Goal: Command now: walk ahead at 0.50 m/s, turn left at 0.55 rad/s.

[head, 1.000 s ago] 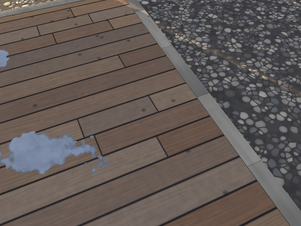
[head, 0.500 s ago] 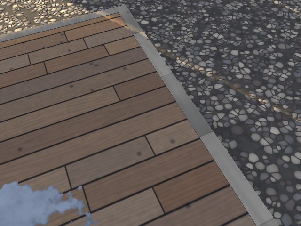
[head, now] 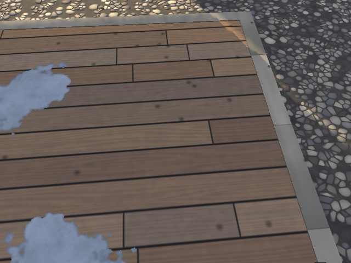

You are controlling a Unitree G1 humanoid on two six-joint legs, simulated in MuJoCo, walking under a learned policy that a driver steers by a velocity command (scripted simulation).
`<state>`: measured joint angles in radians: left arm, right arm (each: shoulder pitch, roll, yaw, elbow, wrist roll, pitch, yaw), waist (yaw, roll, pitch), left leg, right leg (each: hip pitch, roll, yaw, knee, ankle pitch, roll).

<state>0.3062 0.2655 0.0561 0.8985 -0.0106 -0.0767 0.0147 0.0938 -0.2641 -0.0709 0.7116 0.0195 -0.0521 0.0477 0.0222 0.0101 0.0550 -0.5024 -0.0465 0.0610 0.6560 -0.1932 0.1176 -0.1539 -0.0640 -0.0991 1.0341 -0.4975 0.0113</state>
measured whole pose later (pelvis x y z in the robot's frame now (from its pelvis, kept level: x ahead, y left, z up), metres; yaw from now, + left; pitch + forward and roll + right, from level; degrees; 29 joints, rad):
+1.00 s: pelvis +0.50 +0.04 +0.01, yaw +21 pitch +3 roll -1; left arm 0.22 0.30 0.05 0.80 0.01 -0.04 0.01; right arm 0.11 -0.28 -0.06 0.62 -0.01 -0.05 0.03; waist 0.03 0.00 0.04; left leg -0.51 -0.05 -0.02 0.55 -0.10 0.07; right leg -0.33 0.03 -0.01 1.04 -0.56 0.02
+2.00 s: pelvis +0.53 +0.05 +0.03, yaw +56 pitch +3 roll -2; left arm 0.14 0.33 0.09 0.70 0.01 0.01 0.03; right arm 0.19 -0.29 -0.07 0.60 0.00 0.03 -0.02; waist 0.00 -0.04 0.04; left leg -0.30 -0.05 -0.08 0.47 -0.21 0.05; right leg -0.56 -0.02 0.03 1.09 -0.38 0.08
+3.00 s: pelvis +0.53 +0.08 +0.03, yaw +76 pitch +1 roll +1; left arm 0.20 0.31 0.06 0.75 -0.02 -0.05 -0.02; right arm 0.32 -0.28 -0.05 0.74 0.01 -0.03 -0.01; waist -0.05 -0.01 -0.01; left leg -0.11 -0.02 -0.04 0.32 -0.24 0.03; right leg -0.43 -0.06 -0.02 0.68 -0.27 0.01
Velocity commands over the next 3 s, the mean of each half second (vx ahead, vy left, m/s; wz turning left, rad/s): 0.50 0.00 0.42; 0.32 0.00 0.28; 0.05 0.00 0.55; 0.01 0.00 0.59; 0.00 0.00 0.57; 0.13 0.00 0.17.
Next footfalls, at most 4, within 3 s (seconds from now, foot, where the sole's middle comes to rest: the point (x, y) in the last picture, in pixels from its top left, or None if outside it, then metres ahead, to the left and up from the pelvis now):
0.44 right None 0.44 -0.10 -0.75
0.94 left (142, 215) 0.61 0.17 -0.75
1.36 right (197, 199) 0.68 -0.04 -0.75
1.80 left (146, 248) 0.48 0.15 -0.75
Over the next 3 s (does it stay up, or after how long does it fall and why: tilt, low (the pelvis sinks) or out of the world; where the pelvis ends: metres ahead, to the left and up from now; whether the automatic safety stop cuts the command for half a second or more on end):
stays up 0.53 0.08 0.03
